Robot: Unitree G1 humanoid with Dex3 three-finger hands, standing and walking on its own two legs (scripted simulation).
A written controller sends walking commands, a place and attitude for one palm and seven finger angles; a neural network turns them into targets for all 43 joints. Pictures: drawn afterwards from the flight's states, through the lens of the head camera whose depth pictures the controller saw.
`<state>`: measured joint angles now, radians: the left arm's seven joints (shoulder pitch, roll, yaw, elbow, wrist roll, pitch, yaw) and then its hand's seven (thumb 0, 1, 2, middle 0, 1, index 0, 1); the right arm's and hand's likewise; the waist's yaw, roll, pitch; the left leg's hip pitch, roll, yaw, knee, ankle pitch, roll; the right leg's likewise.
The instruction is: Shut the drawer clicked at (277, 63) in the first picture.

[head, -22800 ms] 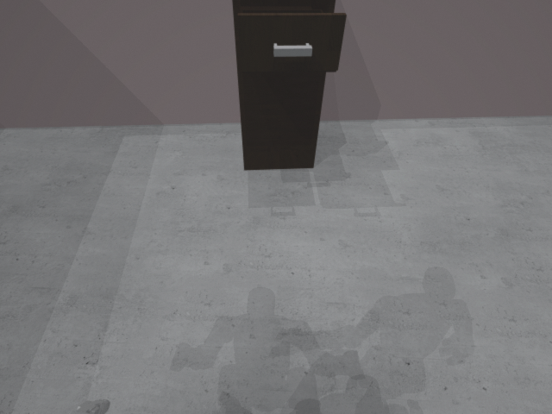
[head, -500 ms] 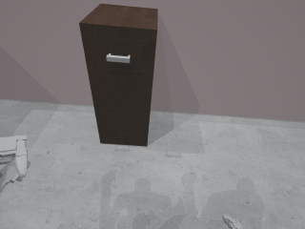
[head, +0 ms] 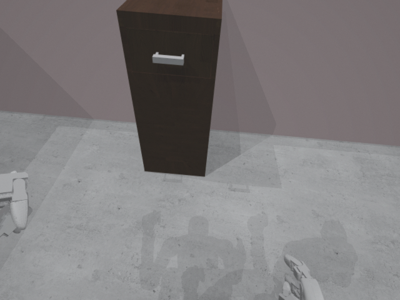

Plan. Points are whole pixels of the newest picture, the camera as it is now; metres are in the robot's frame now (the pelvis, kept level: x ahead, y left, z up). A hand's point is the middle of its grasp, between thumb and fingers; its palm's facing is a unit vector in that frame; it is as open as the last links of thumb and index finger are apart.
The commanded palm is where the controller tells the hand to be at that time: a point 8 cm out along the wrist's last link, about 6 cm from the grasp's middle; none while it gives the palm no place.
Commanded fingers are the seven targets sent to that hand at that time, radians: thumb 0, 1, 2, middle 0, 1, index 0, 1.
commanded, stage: let the arm hang, fingers relaxed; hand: left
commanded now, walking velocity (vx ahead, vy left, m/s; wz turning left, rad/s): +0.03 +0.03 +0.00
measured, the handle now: (169, 57) +0.98 +0.16 +0.03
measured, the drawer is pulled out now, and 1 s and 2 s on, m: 0.00 0.00 0.00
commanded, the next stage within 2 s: look to check the result in 1.16 s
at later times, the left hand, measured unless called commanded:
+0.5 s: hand out of the picture +0.01 +0.21 -0.16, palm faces +0.08 -0.97 -0.24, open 3.9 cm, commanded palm none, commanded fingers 0.00 0.90 0.90 -0.48 -0.60 -0.48 -0.60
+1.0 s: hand out of the picture +0.01 +0.20 -0.16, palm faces +0.08 -0.98 -0.20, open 7.2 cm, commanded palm none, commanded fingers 0.00 0.90 0.90 -0.20 -0.30 -0.20 -0.30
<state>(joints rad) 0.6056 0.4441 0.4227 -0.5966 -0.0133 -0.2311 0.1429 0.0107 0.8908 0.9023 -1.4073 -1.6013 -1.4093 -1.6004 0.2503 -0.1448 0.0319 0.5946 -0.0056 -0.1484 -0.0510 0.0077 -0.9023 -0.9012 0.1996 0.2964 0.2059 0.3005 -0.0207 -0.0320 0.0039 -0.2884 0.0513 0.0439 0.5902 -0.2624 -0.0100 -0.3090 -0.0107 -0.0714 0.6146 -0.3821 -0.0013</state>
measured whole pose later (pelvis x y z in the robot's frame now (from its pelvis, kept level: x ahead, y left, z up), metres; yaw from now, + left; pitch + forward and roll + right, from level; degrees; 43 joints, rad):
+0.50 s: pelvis +0.00 +0.01 +0.00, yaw +4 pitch -1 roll -1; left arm 0.33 0.23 0.03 0.93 0.01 0.04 0.02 0.01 0.91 0.90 -0.84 -1.07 -0.84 -1.01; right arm 0.33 -0.18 -0.01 0.97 -0.02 0.04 -0.01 0.00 -0.91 -0.90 0.20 0.30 0.20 0.30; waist -0.01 -0.01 0.05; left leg -0.29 0.04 0.03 0.57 -0.26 -0.01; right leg -0.30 -0.01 -0.07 0.53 -0.22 -0.02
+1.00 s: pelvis +0.01 +0.03 +0.01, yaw +3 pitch -2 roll +0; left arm 0.26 0.15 0.01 1.11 0.01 0.01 0.03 0.01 0.92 0.90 -0.21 -0.32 -0.21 -0.32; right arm 0.31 -0.12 -0.01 1.11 -0.01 0.00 -0.03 0.01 -0.92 -0.90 0.20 0.30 0.20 0.30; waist -0.01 0.01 0.03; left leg -0.18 0.00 0.07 0.43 -0.22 0.02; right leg -0.22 -0.04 -0.02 0.43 -0.18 0.02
